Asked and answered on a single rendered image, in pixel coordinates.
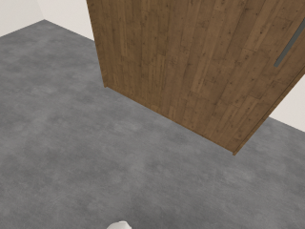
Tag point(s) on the wardrobe door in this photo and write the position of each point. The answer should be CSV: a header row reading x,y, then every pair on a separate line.
x,y
135,38
220,77

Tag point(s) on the handle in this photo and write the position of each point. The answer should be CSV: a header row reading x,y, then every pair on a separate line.
x,y
290,43

